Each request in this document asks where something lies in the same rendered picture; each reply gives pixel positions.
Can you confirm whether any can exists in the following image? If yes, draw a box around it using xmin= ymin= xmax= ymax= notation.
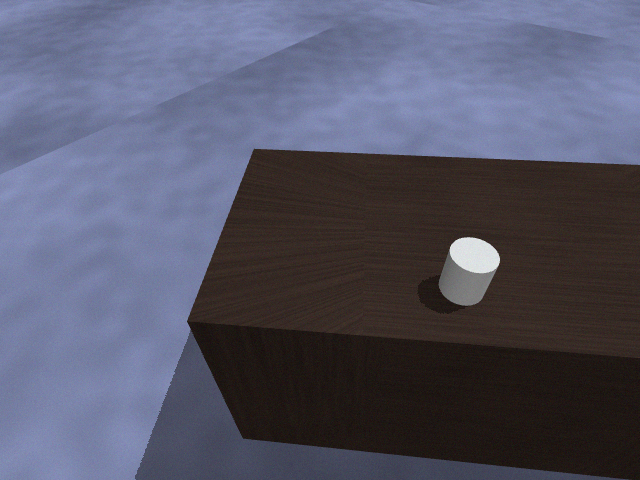
xmin=439 ymin=237 xmax=500 ymax=306

